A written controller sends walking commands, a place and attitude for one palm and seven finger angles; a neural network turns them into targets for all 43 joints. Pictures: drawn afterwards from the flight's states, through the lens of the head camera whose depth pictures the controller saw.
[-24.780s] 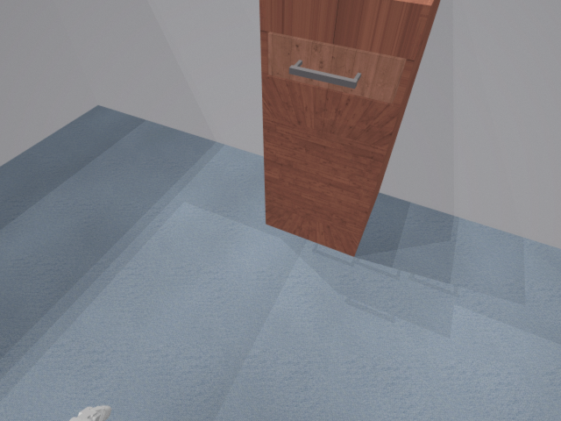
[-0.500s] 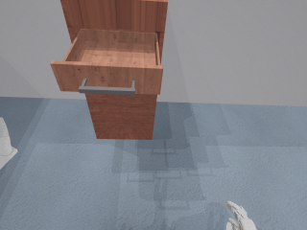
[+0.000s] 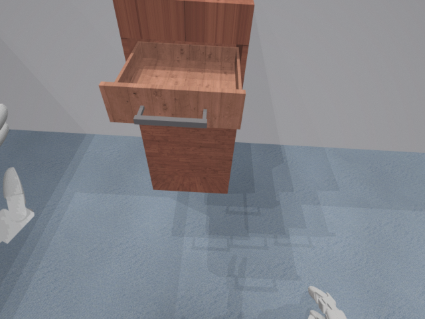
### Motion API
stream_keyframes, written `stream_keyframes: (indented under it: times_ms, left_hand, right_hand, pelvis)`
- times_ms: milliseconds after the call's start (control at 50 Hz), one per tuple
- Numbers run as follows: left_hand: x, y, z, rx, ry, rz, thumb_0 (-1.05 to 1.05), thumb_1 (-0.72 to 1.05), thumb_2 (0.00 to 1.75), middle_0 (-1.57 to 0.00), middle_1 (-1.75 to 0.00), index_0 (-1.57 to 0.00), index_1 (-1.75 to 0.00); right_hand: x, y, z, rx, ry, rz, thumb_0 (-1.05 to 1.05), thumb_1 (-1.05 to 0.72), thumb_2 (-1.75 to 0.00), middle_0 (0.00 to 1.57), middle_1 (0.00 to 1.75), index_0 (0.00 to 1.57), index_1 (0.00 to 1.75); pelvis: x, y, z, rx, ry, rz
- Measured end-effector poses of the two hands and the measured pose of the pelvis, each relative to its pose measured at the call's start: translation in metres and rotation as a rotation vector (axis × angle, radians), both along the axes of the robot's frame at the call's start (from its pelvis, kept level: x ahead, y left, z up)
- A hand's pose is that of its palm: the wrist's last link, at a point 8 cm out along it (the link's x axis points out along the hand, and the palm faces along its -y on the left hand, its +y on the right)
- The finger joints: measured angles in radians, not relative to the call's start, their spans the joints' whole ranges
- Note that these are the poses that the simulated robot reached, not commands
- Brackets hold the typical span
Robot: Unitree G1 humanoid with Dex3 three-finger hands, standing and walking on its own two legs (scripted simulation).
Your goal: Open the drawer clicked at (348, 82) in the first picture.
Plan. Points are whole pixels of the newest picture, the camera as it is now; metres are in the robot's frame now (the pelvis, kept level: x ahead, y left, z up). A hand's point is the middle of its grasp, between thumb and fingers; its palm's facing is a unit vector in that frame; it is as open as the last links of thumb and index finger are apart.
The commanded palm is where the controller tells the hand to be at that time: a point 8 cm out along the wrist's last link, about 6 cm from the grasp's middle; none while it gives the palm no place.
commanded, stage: let the arm hang, fingers relaxed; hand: left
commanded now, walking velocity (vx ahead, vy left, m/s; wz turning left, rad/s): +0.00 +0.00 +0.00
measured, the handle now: (172, 116) +0.60 +0.15 +0.04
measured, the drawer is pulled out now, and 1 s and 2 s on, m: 0.30 0.30 0.30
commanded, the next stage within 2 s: look to check the result in 1.10 s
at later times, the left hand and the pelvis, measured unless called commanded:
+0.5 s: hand out of the picture -0.09 +0.18 -0.17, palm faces +0.11 -0.97 -0.22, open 7.2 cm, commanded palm none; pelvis -0.03 +0.00 +0.01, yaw +4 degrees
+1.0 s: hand out of the picture +0.06 +0.20 -0.15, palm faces +0.05 -0.96 -0.28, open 7.4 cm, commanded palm none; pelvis -0.01 -0.01 +0.01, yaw +3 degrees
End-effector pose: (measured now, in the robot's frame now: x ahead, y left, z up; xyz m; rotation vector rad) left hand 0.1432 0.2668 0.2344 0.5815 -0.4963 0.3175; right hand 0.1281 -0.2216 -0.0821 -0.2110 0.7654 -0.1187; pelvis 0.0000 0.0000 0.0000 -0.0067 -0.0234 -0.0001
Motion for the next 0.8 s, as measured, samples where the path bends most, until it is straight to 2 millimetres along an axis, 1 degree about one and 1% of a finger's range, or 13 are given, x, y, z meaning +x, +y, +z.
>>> stream_keyframes:
  times_ms: [20, 60, 100, 140, 180, 220, 280, 340, 400, 460, 520, 640, 800]
  left_hand:
    - [0.004, 0.004, -0.007, 0.012, 0.016, -0.001, 0.01, 0.89, 0.89, -0.22, -0.30, -0.21, -0.30]
    - [0.025, 0.019, -0.052, -0.052, 0.201, 0.032, 0.01, 0.89, 0.89, -0.21, -0.30, -0.21, -0.30]
    - [0.041, 0.032, -0.122, -0.185, 0.486, 0.104, 0.00, 0.89, 0.89, -0.20, -0.30, -0.20, -0.30]
    - [0.036, 0.030, -0.198, -0.309, 0.789, 0.167, 0.00, 0.90, 0.90, -0.20, -0.30, -0.20, -0.30]
    - [0.010, 0.014, -0.266, -0.395, 1.068, 0.197, 0.01, 0.91, 0.89, -0.20, -0.30, -0.19, -0.30]
    - [-0.029, -0.009, -0.320, -0.447, 1.300, 0.197, 0.01, 0.91, 0.89, -0.20, -0.30, -0.19, -0.30]
    - [-0.100, -0.046, -0.367, -0.555, 1.589, 0.213, 0.01, 0.92, 0.89, -0.20, -0.30, -0.19, -0.30]
    - [-0.154, -0.045, -0.379, -0.654, 1.699, 0.329, 0.00, 0.99, 0.89, -0.21, -0.30, -0.20, -0.30]
    - [-0.195, -0.041, -0.381, -0.703, 1.792, 0.401, 0.00, 0.99, 0.89, -0.21, -0.30, -0.21, -0.30]
    - [-0.224, -0.037, -0.374, -0.721, 1.862, 0.462, 0.01, 0.97, 0.89, -0.21, -0.30, -0.20, -0.30]
    - [-0.240, -0.033, -0.367, -0.714, 1.901, 0.504, 0.01, 0.95, 0.89, -0.21, -0.30, -0.20, -0.30]
    - [-0.235, -0.025, -0.359, -0.675, 1.892, 0.529, 0.01, 0.92, 0.89, -0.20, -0.30, -0.20, -0.30]
    - [-0.173, -0.019, -0.357, -0.623, 1.750, 0.462, 0.01, 0.91, 0.89, -0.20, -0.30, -0.20, -0.30]
  right_hand:
    - [0.003, -0.001, -0.003, 0.000, -0.010, 0.017, 0.01, -0.90, -0.90, 0.21, 0.30, 0.20, 0.30]
    - [0.007, -0.005, -0.016, 0.006, 0.020, 0.035, 0.01, -0.90, -0.90, 0.21, 0.30, 0.20, 0.30]
    - [0.006, -0.009, -0.027, 0.004, 0.069, 0.035, 0.01, -0.90, -0.90, 0.21, 0.30, 0.20, 0.30]
    - [0.000, -0.012, -0.034, 0.002, 0.104, 0.035, 0.01, -0.90, -0.90, 0.21, 0.30, 0.20, 0.30]
    - [-0.011, -0.016, -0.039, 0.005, 0.137, 0.028, 0.01, -0.90, -0.90, 0.21, 0.30, 0.20, 0.30]
    - [-0.024, -0.022, -0.046, 0.013, 0.182, 0.007, 0.01, -0.90, -0.90, 0.21, 0.30, 0.20, 0.30]
    - [-0.054, -0.030, -0.053, 0.010, 0.307, -0.031, 0.00, -0.91, -0.90, 0.21, 0.30, 0.20, 0.30]
    - [-0.093, -0.032, -0.055, -0.021, 0.469, -0.043, 0.00, -0.91, -0.90, 0.20, 0.30, 0.20, 0.30]
    - [-0.131, -0.029, -0.053, -0.041, 0.609, -0.051, 0.00, -0.91, -0.90, 0.20, 0.30, 0.20, 0.30]
    - [-0.158, -0.021, -0.050, -0.029, 0.709, -0.057, 0.00, -0.91, -0.90, 0.20, 0.30, 0.20, 0.30]
    - [-0.172, -0.014, -0.050, -0.005, 0.754, -0.066, 0.00, -0.91, -0.90, 0.20, 0.30, 0.20, 0.30]
    - [-0.167, -0.007, -0.057, 0.038, 0.733, -0.073, 0.00, -0.91, -0.90, 0.20, 0.30, 0.20, 0.30]
    - [-0.127, -0.015, -0.061, 0.044, 0.620, -0.059, 0.00, -0.91, -0.90, 0.21, 0.30, 0.20, 0.30]
  pelvis:
    - [0.001, 0.004, -0.002, -0.013, 0.009, 0.006]
    - [-0.003, 0.010, -0.007, -0.008, 0.015, 0.022]
    - [-0.008, 0.012, -0.009, 0.008, 0.016, 0.040]
    - [-0.014, 0.011, -0.010, 0.023, 0.009, 0.051]
    - [-0.019, 0.006, -0.011, 0.038, -0.001, 0.045]
    - [-0.022, -0.001, -0.016, 0.059, -0.007, 0.028]
    - [-0.025, -0.005, -0.013, 0.033, -0.023, 0.045]
    - [-0.025, -0.006, -0.008, -0.008, -0.021, 0.068]
    - [-0.026, -0.006, -0.002, -0.014, -0.022, 0.074]
    - [-0.026, -0.005, 0.004, -0.007, -0.013, 0.073]
    - [-0.025, -0.005, 0.007, 0.000, -0.008, 0.073]
    - [-0.025, -0.005, 0.009, 0.006, -0.009, 0.069]
    - [-0.020, -0.009, 0.009, 0.011, -0.014, 0.063]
